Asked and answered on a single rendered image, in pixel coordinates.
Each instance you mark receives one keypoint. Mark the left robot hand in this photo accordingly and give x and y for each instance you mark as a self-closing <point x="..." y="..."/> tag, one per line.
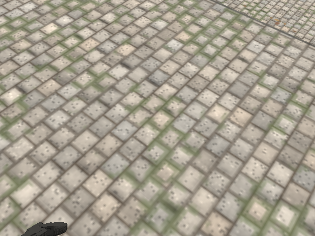
<point x="47" y="229"/>

